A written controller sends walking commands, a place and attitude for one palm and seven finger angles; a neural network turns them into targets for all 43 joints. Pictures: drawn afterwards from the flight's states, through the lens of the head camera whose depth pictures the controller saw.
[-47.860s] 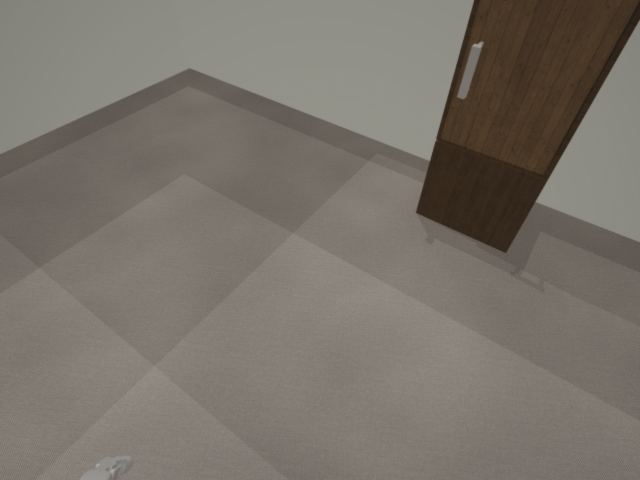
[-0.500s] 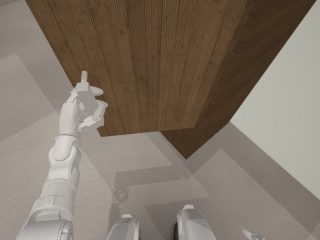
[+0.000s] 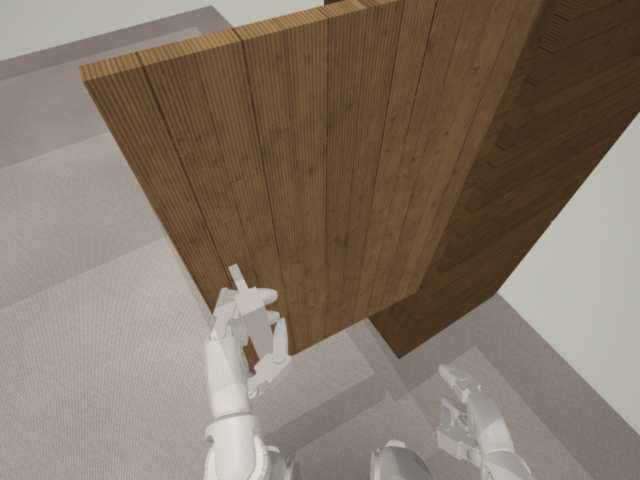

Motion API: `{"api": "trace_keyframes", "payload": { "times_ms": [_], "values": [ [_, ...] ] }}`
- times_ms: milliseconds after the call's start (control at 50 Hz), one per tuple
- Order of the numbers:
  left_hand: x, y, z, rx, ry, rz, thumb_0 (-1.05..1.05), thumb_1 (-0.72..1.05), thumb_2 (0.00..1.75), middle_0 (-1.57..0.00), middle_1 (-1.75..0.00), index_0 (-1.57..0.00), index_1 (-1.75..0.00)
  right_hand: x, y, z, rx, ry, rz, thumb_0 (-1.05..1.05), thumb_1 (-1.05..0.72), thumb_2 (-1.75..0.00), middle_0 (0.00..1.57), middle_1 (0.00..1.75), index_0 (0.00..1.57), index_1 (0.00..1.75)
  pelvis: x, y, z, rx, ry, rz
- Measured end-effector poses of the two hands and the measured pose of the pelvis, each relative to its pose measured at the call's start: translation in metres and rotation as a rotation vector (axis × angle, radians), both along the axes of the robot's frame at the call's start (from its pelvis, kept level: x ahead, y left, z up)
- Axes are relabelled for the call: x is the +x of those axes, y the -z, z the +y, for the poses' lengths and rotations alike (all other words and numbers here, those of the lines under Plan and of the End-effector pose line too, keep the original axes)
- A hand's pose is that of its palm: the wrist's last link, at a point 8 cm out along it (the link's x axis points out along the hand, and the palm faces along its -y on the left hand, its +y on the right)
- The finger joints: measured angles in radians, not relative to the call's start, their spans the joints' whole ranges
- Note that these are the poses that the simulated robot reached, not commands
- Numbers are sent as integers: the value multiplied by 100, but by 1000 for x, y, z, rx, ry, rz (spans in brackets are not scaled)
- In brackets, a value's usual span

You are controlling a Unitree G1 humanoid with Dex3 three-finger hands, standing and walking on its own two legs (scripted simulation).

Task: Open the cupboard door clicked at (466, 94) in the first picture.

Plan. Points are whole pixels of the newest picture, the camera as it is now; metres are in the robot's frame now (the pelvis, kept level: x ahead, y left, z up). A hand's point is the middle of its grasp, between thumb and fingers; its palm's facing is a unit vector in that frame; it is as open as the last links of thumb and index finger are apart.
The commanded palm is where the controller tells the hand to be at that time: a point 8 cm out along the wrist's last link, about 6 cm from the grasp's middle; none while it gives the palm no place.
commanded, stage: pull the door open along its arc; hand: left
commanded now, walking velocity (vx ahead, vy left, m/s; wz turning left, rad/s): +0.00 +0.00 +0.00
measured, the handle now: (253, 317) +0.31 +0.11 +0.03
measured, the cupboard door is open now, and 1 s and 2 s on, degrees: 86 89 94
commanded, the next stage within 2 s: open thumb and fingers to let go in 0.14 s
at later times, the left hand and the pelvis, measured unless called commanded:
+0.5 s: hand (291, 370) +0.24 +0.05 +0.03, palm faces +0.35 -0.94 -0.03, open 7.5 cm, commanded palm +0.19 +0.09 +0.03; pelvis +0.00 -0.04 -0.01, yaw +2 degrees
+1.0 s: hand (287, 372) +0.24 +0.06 +0.03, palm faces +0.24 -0.97 -0.03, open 14.7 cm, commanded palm +0.19 +0.09 +0.03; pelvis -0.01 +0.00 -0.01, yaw +1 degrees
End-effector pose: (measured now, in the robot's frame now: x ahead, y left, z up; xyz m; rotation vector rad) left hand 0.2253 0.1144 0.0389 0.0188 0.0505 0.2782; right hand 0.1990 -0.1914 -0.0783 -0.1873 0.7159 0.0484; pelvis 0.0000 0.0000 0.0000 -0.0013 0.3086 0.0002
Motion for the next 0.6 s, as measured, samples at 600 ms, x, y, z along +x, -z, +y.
{"api": "trace_keyframes", "payload": {
  "times_ms": [600],
  "values": [
    [-25,2,-19,-10,-57,15,1,19,59,-32,-125,-35,-128,-28,21,-58,-48,45,24,2,-90,-90,20,30,20,30,-6,7,-34,29,-29,4]
  ]
}}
